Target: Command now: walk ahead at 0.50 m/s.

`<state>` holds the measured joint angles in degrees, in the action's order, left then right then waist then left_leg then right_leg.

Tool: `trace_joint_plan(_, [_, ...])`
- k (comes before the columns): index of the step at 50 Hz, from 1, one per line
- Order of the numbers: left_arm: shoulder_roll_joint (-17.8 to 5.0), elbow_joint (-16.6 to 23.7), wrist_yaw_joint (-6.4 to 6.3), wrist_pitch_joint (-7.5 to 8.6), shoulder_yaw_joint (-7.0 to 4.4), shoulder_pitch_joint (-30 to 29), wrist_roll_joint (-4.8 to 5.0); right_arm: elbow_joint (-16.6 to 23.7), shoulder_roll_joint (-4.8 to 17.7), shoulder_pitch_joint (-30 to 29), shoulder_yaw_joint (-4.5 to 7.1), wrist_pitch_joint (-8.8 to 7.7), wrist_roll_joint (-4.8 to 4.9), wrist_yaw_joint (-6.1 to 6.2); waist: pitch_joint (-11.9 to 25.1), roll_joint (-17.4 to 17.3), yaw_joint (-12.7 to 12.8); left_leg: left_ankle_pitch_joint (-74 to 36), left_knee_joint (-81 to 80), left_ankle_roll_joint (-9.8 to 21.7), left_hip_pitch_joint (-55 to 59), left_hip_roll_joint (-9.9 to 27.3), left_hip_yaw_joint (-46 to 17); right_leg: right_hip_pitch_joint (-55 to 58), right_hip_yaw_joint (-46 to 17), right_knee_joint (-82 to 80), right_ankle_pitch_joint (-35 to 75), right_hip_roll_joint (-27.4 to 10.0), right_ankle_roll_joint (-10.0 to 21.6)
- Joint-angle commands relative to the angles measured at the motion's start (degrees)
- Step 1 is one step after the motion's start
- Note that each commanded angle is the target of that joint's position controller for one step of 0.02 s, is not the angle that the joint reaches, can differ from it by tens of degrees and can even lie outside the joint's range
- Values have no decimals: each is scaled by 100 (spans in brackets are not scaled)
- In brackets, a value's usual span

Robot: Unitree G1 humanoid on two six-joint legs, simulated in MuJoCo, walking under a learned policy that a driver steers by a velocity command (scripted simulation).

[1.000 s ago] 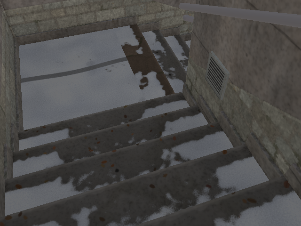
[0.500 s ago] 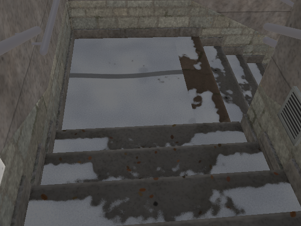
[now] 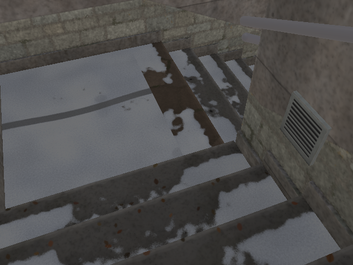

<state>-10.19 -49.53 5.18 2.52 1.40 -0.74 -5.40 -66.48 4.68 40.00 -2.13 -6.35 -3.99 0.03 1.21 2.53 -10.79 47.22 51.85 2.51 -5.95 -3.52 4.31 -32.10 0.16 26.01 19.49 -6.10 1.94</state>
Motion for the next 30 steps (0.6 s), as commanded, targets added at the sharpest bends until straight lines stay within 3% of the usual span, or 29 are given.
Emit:
trace_joint_plan(1, [-192, 444, -8, 108, -8, -1147, -63, -265, 745, 808, 202, 96, -7, -8, -1144, -417, -104, -4566, -1011, 1103, 127, 1377, -1822, -33, 215, -917, -592, 20, 63])
trace_joint_plan(2, [-291, 209, -49, 132, -67, -630, 18, -132, 1020, 447, 279, 168, -112, -148, -796, -380, 222, -5261, -653, 1038, -346, 1253, -1573, 1189, 481, -706, -556, 192, 111])
trace_joint_plan(3, [-570, -511, -346, 128, -311, 946, 723, 45, 970, -114, 380, 362, 294, 213, -1082, -465, 793, -5069, 1183, 835, -980, 724, -884, 2325, 619, -944, -320, 323, 90])
trace_joint_plan(4, [-1064, -957, -193, 251, -433, 3080, 195, -392, 566, 647, 80, 290, -535, -422, 645, 380, 1609, -4860, 2177, 245, -2281, 817, -855, 5670, 392, -392, 1592, -181, 720])
trace_joint_plan(5, [-1506, -1116, -100, 186, -602, 4146, -4, -433, 7, 1308, 64, 258, -206, -691, 2043, 1324, 1686, -394, 4985, -207, -3639, 110, -525, 8041, -513, 1432, 4292, -1230, 1946])
trace_joint_plan(6, [-1545, -1198, -32, 65, -661, 4454, -55, 70, 627, 417, 222, 218, -22, -801, 2398, 769, 2022, 150, 6112, -356, -4129, 202, -756, 8005, -1195, 1480, 4194, -1807, 2272])
trace_joint_plan(7, [-1551, -1119, -70, 50, -683, 3788, -94, 670, 814, -801, 286, 137, 170, -783, 1241, 305, 1975, -193, 6121, -347, -5486, 253, -654, 6983, -1802, 591, 1895, -2080, 2218])
trace_joint_plan(8, [-1307, -987, -102, 55, -628, 3107, 49, 925, 1028, -1377, 338, 80, 176, -629, 553, -245, 1807, -839, 5579, -152, -5324, 682, -702, 5341, -1429, -48, 180, -2020, 1950])
trace_joint_plan(9, [-670, -679, -136, 75, -403, 2138, 42, 911, 861, -1419, 288, 43, 52, -479, 144, -776, 1301, -1845, 4117, 51, -4554, 990, -1043, 3926, -919, -400, -463, -1731, 1668])
trace_joint_plan(10, [-537, -696, -142, 116, -367, 2083, -21, 916, 695, -1400, 301, 60, 41, -377, -385, -418, 1018, -1992, 3781, 129, -3890, 1093, -958, 2544, -648, -568, 5, -1723, 1654])
trace_joint_plan(11, [54, -538, -291, 298, -198, 1874, -10, 857, 438, -1334, 270, 69, -114, -329, -562, -310, 758, -3297, 2286, 380, -3189, 1383, -1214, 1641, -251, -982, -438, -1234, 1459])
trace_joint_plan(12, [35, -495, -368, 415, -213, 1845, 84, 723, 254, -1382, 262, 79, -177, -377, -811, -181, 813, -4108, 1230, 434, -2802, 1269, -1098, 1042, 97, -1385, -786, -985, 1466])
trace_joint_plan(13, [-188, -616, -365, 437, -252, 2146, 146, 696, 270, -1283, 296, 126, -189, -439, -645, -71, 789, -4247, 979, 421, -2687, 1093, -906, 1168, 39, -1481, -1038, -1013, 1594])
trace_joint_plan(14, [-251, -757, -382, 434, -275, 2439, 18, 697, 227, -1189, 305, 152, -183, -458, -510, -9, 832, -4471, 1064, 405, -2836, 1137, -945, 1322, -14, -1305, -1146, -1121, 1674])
trace_joint_plan(15, [-268, -737, -394, 452, -261, 2486, -49, 743, 135, -1108, 280, 151, -196, -489, -455, -38, 770, -4776, 879, 378, -2866, 1175, -947, 1348, 128, -1049, -968, -1096, 1620])
trace_joint_plan(16, [-168, -770, -390, 438, -239, 2491, -187, 820, 183, -1186, 265, 137, -208, -530, -492, -171, 762, -5071, 823, 381, -2969, 1244, -1062, 1391, 167, -801, -880, -1178, 1548])
trace_joint_plan(17, [262, -957, -493, 510, -101, 2785, -136, 1088, 154, -1903, 220, 130, -241, -504, -588, -279, 1045, -6118, -276, 321, -4040, 1587, -1595, 2342, 92, -591, -1401, -1248, 1320])
trace_joint_plan(18, [257, -1135, -530, 548, -52, 3181, -92, 1252, 326, -2348, 232, 145, -199, -476, -673, -244, 1224, -6545, -766, 243, -4425, 1586, -1559, 2794, 55, -412, -1590, -1307, 1275])
trace_joint_plan(19, [204, -1138, -547, 571, -11, 3051, -126, 1289, 383, -2500, 193, 118, -82, -444, -577, -428, 1170, -7688, -1567, 230, -3769, 1601, -1495, 2346, 524, -116, -2132, -952, 980])
trace_joint_plan(20, [74, -1148, -469, 549, 21, 3055, -162, 1316, 485, -2617, 211, 170, -65, -451, -574, -208, 1111, -7875, -1312, 267, -2647, 1298, -991, 1407, 741, -230, -2365, -761, 980])
trace_joint_plan(21, [-14, -1134, -398, 516, 43, 2989, -253, 1449, 679, -2745, 236, 234, -75, -499, -744, -217, 1078, -7780, -1120, 318, -2318, 1260, -894, 968, 799, -158, -2710, -774, 917])
trace_joint_plan(23, [-59, -1164, -399, 524, 78, 3194, -187, 1692, 981, -3188, 295, 308, -177, -490, -1089, -235, 1227, -7350, -1486, 380, -2605, 1236, -759, 1325, 672, 205, -3298, -904, 802])
trace_joint_plan(25, [-200, -1381, -564, 472, 60, 3648, -86, 1947, 896, -3889, 248, 323, -239, -465, -1330, -215, 1514, -6887, -2107, 353, -2847, 1236, -663, 2013, 531, 541, -3340, -1079, 663])
trace_joint_plan(28, [-426, -1572, -724, 232, -107, 4120, 44, 1932, 816, -4447, 207, 296, -288, -439, -1506, -204, 1945, -6108, -2988, 203, -2887, 1121, -306, 2753, 378, 949, -3196, -1247, 522])
trace_joint_plan(29, [-432, -1625, -717, 160, -138, 4101, 56, 1704, 851, -4379, 256, 220, -235, -422, -1265, -346, 1914, -6243, -3120, 186, -2226, 1017, -170, 2660, 556, 1387, -3055, -1093, 378])
trace_joint_plan(30, [-580, -1563, -661, 125, -203, 3922, 26, 1368, 1060, -3609, 384, 159, -150, -371, -975, -566, 1537, -6679, -3500, 181, -1292, 789, 163, 2505, 882, 2245, -2597, -823, 225])
